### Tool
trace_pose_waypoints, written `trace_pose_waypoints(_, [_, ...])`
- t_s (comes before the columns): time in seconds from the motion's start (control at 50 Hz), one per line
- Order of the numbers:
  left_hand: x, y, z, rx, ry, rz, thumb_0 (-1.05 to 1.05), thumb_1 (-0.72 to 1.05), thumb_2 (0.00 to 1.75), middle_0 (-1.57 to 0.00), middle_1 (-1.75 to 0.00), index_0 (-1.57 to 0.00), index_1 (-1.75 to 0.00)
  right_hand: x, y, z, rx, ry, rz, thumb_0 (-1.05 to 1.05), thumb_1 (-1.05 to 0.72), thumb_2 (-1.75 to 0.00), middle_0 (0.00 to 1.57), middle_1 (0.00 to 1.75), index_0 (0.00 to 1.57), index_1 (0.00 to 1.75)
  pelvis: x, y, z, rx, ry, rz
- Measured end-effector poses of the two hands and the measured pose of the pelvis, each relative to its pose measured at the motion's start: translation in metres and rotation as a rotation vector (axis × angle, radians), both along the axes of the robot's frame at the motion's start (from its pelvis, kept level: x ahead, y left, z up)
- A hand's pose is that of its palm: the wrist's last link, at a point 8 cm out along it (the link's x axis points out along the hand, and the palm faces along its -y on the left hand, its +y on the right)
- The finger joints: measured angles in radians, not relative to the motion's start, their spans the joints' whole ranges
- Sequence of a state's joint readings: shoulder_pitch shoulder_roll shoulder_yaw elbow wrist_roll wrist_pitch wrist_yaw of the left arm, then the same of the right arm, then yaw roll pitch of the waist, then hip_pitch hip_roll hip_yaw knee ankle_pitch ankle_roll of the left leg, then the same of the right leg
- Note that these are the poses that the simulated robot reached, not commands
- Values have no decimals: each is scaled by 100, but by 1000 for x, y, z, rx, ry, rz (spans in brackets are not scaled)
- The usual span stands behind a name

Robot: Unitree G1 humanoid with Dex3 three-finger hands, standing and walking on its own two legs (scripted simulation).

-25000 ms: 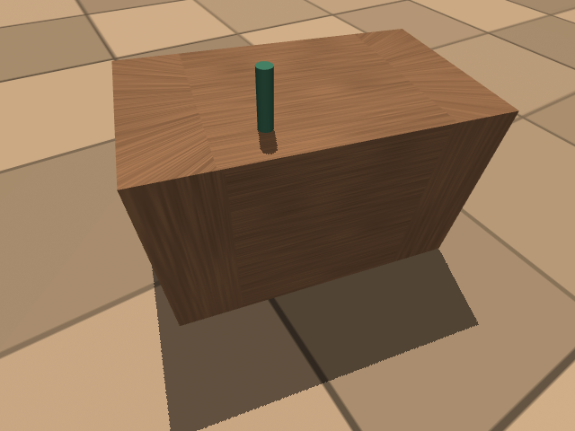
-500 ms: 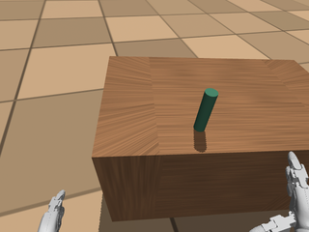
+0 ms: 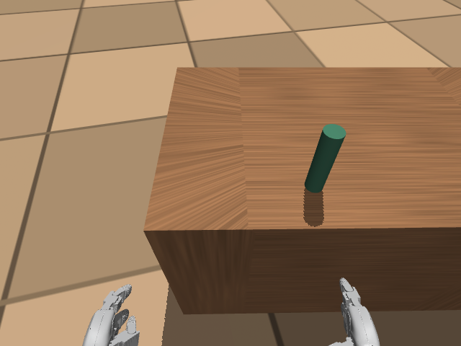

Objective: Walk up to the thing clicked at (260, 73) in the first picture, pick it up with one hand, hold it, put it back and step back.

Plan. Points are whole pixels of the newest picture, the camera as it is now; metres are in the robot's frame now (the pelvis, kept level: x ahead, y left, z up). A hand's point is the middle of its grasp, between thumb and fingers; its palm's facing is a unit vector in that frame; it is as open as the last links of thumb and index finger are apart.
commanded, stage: home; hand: right
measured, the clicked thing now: (322, 161) +0.48 -0.20 +0.02
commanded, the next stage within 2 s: none
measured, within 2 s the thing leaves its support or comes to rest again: neither
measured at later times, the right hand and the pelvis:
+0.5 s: hand out of the picture +0.15 -0.23 -0.13, palm faces -0.04 +0.94 -0.35, open 17.5 cm; pelvis +0.02 +0.00 +0.00, yaw +0 degrees
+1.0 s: hand out of the picture +0.04 -0.26 -0.14, palm faces -0.08 +0.93 -0.37, open 17.4 cm; pelvis -0.02 +0.00 +0.01, yaw +1 degrees
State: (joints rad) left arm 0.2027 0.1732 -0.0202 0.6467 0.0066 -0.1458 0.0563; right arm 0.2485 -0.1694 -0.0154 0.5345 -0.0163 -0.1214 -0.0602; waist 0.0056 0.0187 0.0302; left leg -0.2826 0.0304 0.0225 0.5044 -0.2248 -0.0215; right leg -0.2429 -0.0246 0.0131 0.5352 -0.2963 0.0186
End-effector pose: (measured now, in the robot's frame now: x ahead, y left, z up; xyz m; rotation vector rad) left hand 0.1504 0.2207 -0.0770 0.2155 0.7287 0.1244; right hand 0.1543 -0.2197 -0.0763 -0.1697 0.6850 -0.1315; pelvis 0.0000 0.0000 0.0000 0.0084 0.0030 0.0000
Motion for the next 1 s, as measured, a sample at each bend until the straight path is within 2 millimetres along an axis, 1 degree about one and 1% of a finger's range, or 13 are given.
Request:
trace_pose_waypoints(0.06, [-3, 3, -7, -4, 41, 6, 1, 87, 88, -20, -29, -20, -29, 8, -8, 5, -27, -12, -21, -2, 55, -4, 6, 5, 6, 6, 6, -1, 0, 3, 1, 1])
trace_pose_waypoints(0.14, [-7, 7, -15, -12, 87, 22, 1, 89, 89, -21, -30, -20, -29, 11, -13, 8, -55, 6, -21, -2, 55, -5, 5, 5, 6, 6, 12, -2, 0, 3, 6, 3])
trace_pose_waypoints(0.22, [-10, 10, -21, -17, 129, 36, 1, 89, 89, -21, -30, -20, -30, 12, -10, 3, -53, 42, -14, -1, 54, -5, 5, 5, 6, 6, 16, -3, 0, 0, 13, 5])
trace_pose_waypoints(0.32, [-10, 12, -23, -9, 162, 46, 1, 90, 90, -21, -30, -20, -30, 18, -5, -2, -35, 60, -20, -2, 55, -5, 5, 5, 6, 6, 19, -2, 0, -2, 19, 8])
trace_pose_waypoints(0.38, [-11, 19, -25, 23, 199, 1, 1, 90, 90, -21, -30, -20, -30, 17, -11, -9, -69, 106, 55, -1, 55, -5, 5, 5, 6, 6, 20, -1, -1, -5, 17, 2])
trace_pose_waypoints(0.44, [-16, 35, -26, 51, 227, 14, 1, 89, 90, -21, -30, -21, -30, 6, -31, -14, -110, 180, 65, -1, 55, -5, 6, 5, 6, 6, 21, -2, -2, -7, 4, 1])
trace_pose_waypoints(0.54, [-34, 62, -27, 95, 279, 52, 1, 90, 90, -21, -30, -20, -30, -23, -65, -17, -173, 292, 26, -1, 55, -4, 6, 5, 6, 5, 18, -3, -2, -9, -21, 3])
trace_pose_waypoints(0.6, [-48, 73, -28, 112, 326, 62, 1, 90, 90, -21, -30, -20, -30, -42, -80, -17, -198, 353, 2, -1, 56, -4, 6, 5, 6, 5, 14, -4, 0, -12, -33, 4])
trace_pose_waypoints(0.66, [-63, 78, -30, 117, 374, 68, 1, 90, 90, -21, -30, -20, -29, -61, -89, -17, -210, 408, -18, -1, 55, -4, 5, 5, 6, 5, 9, -4, 3, -14, -44, 4])
trace_pose_waypoints(0.74, [-81, 79, -33, 109, 428, 72, 1, 90, 90, -21, -30, -20, -29, -83, -93, -19, -213, 470, -30, -1, 55, -4, 5, 5, 6, 5, 2, -4, 5, -16, -57, 6])
trace_pose_waypoints(0.82, [-97, 76, -37, 96, 470, 72, 1, 90, 90, -21, -30, -20, -30, -100, -90, -22, -204, 515, -30, -1, 55, -4, 5, 5, 6, 6, -5, -3, 7, -16, -64, 6])
trace_pose_waypoints(0.9, [-110, 74, -39, 85, 496, 74, 1, 90, 90, -21, -30, -20, -30, -110, -86, -25, -190, 538, -26, -1, 54, -5, 6, 5, 6, 6, -11, -2, 8, -17, -69, 8])
trace_pose_waypoints(1.0, [-124, 74, -40, 79, 524, 85, 1, 90, 90, -21, -30, -20, -30, -118, -81, -28, -176, 558, -19, -1, 53, -5, 6, 5, 6, 6, -17, -2, 9, -17, -67, 11])
